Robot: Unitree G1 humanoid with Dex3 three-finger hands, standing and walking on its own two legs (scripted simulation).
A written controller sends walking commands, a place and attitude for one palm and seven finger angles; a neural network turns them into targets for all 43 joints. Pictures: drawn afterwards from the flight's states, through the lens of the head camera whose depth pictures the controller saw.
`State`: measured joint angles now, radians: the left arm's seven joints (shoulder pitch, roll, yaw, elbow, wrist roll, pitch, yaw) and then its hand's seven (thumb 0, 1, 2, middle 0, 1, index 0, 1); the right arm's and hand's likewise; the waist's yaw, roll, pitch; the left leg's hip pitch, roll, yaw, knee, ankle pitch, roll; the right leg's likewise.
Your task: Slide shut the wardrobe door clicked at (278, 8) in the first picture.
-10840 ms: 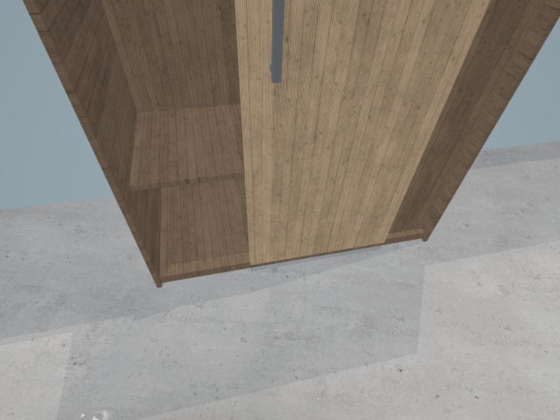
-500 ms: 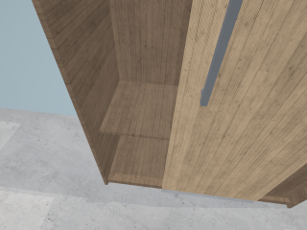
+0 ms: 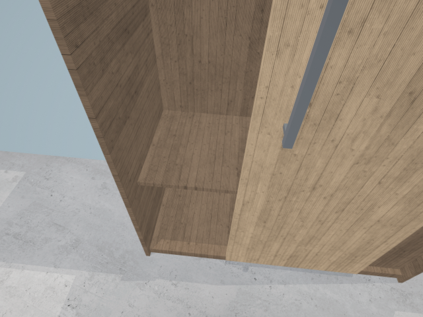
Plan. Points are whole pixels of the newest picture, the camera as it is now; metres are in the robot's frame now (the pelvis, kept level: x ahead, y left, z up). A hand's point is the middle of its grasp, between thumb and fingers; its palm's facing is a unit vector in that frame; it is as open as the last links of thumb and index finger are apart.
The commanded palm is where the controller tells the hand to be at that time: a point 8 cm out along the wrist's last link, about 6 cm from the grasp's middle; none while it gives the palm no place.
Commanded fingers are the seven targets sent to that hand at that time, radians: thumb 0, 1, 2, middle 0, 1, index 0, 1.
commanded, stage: look again from close up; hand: right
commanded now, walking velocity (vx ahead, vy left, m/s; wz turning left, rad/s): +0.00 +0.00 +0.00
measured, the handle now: (308, 73) +0.46 -0.13 +0.25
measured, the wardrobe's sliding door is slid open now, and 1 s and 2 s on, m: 0.36 0.36 0.36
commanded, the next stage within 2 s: raise the hand with hooked fingers in 0.18 s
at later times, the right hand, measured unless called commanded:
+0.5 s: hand (328, 301) +0.17 -0.19 -0.01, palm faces +0.19 +0.97 -0.15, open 7.5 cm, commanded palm +0.12 -0.23 -0.03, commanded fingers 0.00 -0.62 -0.78 0.22 0.48 0.22 0.48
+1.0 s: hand (359, 297) +0.16 -0.20 +0.07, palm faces +0.01 +1.00 -0.06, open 10.4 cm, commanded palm +0.13 -0.26 +0.08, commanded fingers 0.00 -0.04 -0.53 0.26 0.86 0.26 0.86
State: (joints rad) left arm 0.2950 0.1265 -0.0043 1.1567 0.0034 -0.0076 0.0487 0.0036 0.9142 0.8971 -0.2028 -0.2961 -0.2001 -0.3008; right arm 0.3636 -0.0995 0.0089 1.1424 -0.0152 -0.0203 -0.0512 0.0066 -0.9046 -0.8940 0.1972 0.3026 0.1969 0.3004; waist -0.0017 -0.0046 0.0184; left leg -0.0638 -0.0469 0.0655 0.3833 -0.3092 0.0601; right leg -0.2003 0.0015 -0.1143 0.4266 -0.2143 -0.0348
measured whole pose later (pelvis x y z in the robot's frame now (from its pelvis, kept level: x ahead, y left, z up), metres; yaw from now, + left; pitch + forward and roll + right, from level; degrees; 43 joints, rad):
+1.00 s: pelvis -0.05 +0.00 -0.03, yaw -3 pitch +1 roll +2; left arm 0.22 0.21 -0.08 0.61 -0.05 -0.21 0.08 0.01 0.91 0.90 -0.21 -0.30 -0.21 -0.30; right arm 0.29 -0.27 -0.14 -0.05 0.30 -0.23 0.28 0.01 -0.25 -0.62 0.24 0.72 0.24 0.71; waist -0.04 -0.07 -0.05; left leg -0.33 -0.05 0.15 0.70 -0.40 0.07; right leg -0.49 -0.01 -0.03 0.75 -0.28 -0.04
